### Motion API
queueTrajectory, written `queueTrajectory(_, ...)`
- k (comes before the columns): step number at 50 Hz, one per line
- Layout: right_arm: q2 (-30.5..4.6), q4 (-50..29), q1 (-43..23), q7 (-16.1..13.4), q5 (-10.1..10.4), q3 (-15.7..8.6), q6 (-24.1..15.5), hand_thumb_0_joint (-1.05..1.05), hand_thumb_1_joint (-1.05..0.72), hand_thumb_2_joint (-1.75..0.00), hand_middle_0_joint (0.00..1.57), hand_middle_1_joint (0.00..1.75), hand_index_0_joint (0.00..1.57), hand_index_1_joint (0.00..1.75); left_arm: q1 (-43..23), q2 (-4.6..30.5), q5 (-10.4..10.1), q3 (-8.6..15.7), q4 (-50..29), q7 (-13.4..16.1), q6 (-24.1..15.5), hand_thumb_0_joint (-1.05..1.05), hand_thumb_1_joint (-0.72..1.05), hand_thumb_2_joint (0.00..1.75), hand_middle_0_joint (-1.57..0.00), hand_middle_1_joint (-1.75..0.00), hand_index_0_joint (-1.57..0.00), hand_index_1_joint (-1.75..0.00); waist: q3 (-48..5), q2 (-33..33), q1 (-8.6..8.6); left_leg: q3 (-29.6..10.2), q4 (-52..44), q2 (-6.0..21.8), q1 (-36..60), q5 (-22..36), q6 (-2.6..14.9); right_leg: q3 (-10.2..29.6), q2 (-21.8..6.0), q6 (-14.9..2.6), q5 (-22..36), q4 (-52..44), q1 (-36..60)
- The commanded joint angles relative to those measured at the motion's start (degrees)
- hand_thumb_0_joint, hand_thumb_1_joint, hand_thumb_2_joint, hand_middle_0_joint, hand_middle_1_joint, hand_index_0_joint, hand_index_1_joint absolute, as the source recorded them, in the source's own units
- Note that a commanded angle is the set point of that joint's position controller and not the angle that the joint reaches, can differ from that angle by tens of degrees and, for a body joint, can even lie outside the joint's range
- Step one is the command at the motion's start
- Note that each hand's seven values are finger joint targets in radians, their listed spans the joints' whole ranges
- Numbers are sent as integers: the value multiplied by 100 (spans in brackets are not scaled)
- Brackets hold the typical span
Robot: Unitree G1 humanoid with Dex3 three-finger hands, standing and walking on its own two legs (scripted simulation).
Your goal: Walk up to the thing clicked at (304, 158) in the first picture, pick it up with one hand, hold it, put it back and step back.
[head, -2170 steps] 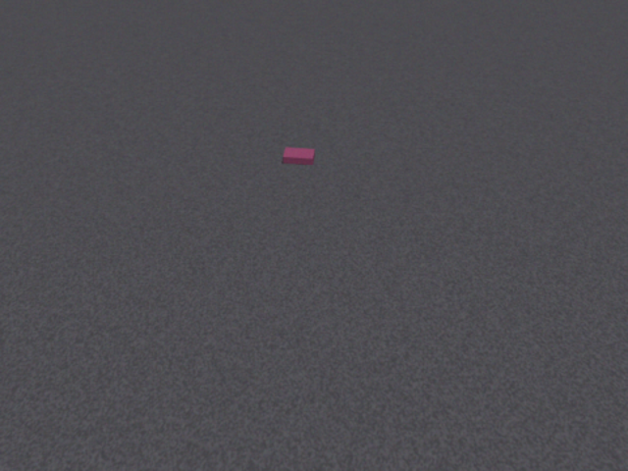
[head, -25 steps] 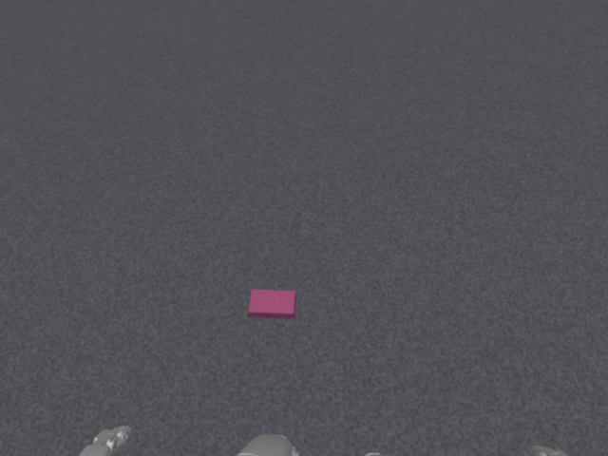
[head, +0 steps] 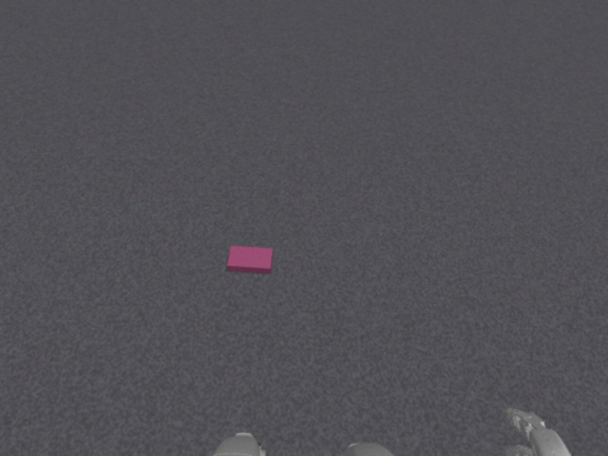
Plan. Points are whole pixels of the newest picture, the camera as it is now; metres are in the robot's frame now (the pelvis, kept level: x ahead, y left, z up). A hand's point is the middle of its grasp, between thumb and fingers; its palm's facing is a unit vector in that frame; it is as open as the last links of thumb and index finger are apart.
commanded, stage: step back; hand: left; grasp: from above
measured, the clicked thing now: (250, 259) +0.80 +0.21 -0.74
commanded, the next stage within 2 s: stand in 1.78 s
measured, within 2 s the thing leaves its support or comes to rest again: neither
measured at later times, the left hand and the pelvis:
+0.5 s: hand out of the picture -0.05 +0.23 -0.14, palm faces +0.07 -0.91 -0.42, open 7.4 cm; pelvis -0.18 -0.05 -0.01, yaw +6 degrees
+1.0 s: hand out of the picture -0.29 +0.19 -0.13, palm faces +0.05 -0.89 -0.45, open 7.4 cm; pelvis -0.30 -0.09 +0.00, yaw +2 degrees
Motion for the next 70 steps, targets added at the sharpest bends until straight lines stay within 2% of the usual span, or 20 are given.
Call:
queueTrajectory(1,-1752,-423,101,-107,-24,-513,22,0,-90,-90,20,30,20,30,203,802,-17,191,-326,-7,-197,0,90,90,-20,-30,-20,-30,-1425,1578,-258,-1113,-541,1174,1203,1347,1247,-593,-313,-47,85,-1816,188)
queueTrajectory(4,-1747,-475,-160,-82,58,-498,144,0,-90,-90,20,30,20,30,938,845,20,232,142,-35,-242,0,90,90,-20,-30,-20,-30,-1633,1272,67,-852,-60,770,315,552,779,-911,-237,-328,1330,-3548,1375)
queueTrajectory(6,-1133,-678,-230,-102,168,-338,139,0,-90,-90,20,30,20,30,691,1701,131,460,-109,-49,-262,0,90,90,-20,-30,-20,-30,-1101,-1049,127,-447,1639,-797,-1549,-1819,71,1787,-1843,-1022,1032,-4054,1165)
queueTrajectory(7,-1343,-644,-343,-218,131,-452,147,0,-90,-90,20,30,20,30,140,2210,161,524,-397,-9,-247,0,90,90,-20,-30,-20,-30,-863,-1652,352,-792,2977,-729,-1020,-2525,-87,2763,-2808,-1893,1050,-4452,-362)
queueTrajectory(8,-1528,-493,-233,-207,166,-526,143,0,-90,-90,20,30,20,30,-285,1970,109,464,-517,27,-267,0,90,90,-20,-30,-20,-30,-509,-1425,114,-1059,3474,-526,-608,-2308,-60,2579,-2835,-1898,925,-4585,-1121)
queueTrajectory(12,-1165,-88,505,-180,179,-304,116,0,-90,-90,20,30,20,30,-855,1102,109,279,-614,84,-298,0,90,90,-20,-30,-20,-30,-625,-709,-344,-892,3789,-1056,-824,-1411,-36,20,-1280,-991,2901,-3492,-46)
queueTrajectory(18,-1058,-262,296,-173,83,-252,2,0,-90,-90,20,30,20,30,38,1016,135,255,-644,221,-249,0,90,90,-20,-30,-20,-30,-1267,-847,223,-494,1670,-556,-1064,-2074,-155,508,-1882,-1466,4087,-3045,2084)
queueTrajectory(23,-1114,123,1176,-105,36,-369,9,0,-90,-90,20,30,20,30,-390,1115,-18,170,-797,170,-120,0,90,90,-20,-30,-20,-30,-1776,-567,-156,33,-1128,-474,704,-52,110,216,-1666,-994,3723,-2311,1475)
queueTrajectory(27,-2315,-228,234,-76,-67,-603,25,0,-90,-90,20,30,20,30,-841,1032,-44,158,-876,215,-131,0,90,90,-20,-30,-20,-30,-1155,1684,-303,-3175,-1414,2349,-96,1680,2009,-71,-266,-254,-967,747,-221)
queueTrajectory(30,-1553,-329,-190,-103,-132,-361,46,0,-90,-90,20,30,20,30,-441,940,-114,161,-493,146,-110,0,90,90,-20,-30,-20,-30,-911,865,36,-1332,-971,1188,34,2202,1424,41,144,-299,-264,1377,-382)
queueTrajectory(39,-1481,-31,85,80,-20,-413,236,0,-90,-90,20,30,20,30,481,695,-30,39,323,160,-660,0,90,90,-20,-30,-20,-30,-1542,1203,-81,-614,360,584,1169,13,852,-1001,-212,-232,1130,-4656,1143)
queueTrajectory(41,-873,-151,240,109,44,-214,213,0,-90,-90,20,30,20,30,375,1385,145,206,399,199,-738,0,90,90,-20,-30,-20,-30,-1222,-392,-117,-462,1305,-265,-1272,-1643,246,1427,-1419,-626,845,-4268,2102)
queueTrajectory(43,-1464,-142,-258,66,-10,-465,218,0,-90,-90,20,30,20,30,-503,1997,203,312,63,233,-697,0,90,90,-20,-30,-20,-30,-475,-738,83,-1192,2291,7,-369,-1949,-11,2751,-2888,-1783,-1009,-4727,-680)
queueTrajectory(46,-1282,195,10,165,99,-395,134,0,-90,-90,20,30,20,30,-786,1281,93,123,152,215,-781,0,90,90,-20,-30,-20,-30,-207,-278,-258,-929,2128,-348,-428,-1192,-88,652,-1716,-1222,637,-4130,-98)
queueTrajectory(51,-1148,148,-183,243,-30,-331,-31,0,-90,-90,20,30,20,30,110,1450,124,207,403,99,-770,0,90,90,-20,-30,-20,-30,-339,-907,230,-362,739,-361,-707,-1622,-130,617,-1595,-1101,-4,-4098,1014)
queueTrajectory(55,-1216,454,443,257,-24,-464,-188,0,-90,-90,20,30,20,30,-213,1463,69,170,262,18,-636,0,90,90,-20,-30,-20,-30,-716,-857,-131,146,-807,-398,641,-1154,33,282,-1717,-1119,310,-3559,610)
queueTrajectory(56,-1282,589,740,227,-36,-534,-244,0,-90,-90,20,30,20,30,-194,1143,68,48,224,15,-615,0,90,90,-20,-30,-20,-30,-971,-352,-264,-137,-1270,-425,1463,-857,106,-136,-1396,-902,868,-2754,323)
queueTrajectory(58,-2187,603,1287,169,-111,-778,-314,0,-90,-90,20,30,20,30,-364,652,-46,-92,82,24,-616,0,90,90,-20,-30,-20,-30,-1032,1547,-572,-3571,-2069,1550,2513,-2477,1012,-1267,-225,-380,-351,-470,-2016)
queueTrajectory(59,-2283,612,1283,184,-50,-796,-305,0,-90,-90,20,30,20,30,-669,1176,32,39,136,68,-618,0,90,90,-20,-30,-20,-30,-676,916,-659,-3845,-2127,1782,1686,-2922,1479,-356,-595,-433,-397,-227,-1765)
queueTrajectory(70,-1338,404,512,65,99,-365,-247,0,-90,-90,20,30,20,30,-143,721,-77,11,499,-16,-715,0,90,90,-20,-30,-20,-30,-881,1311,-81,-748,-527,688,498,2075,800,-1265,-418,-313,1530,-2571,770)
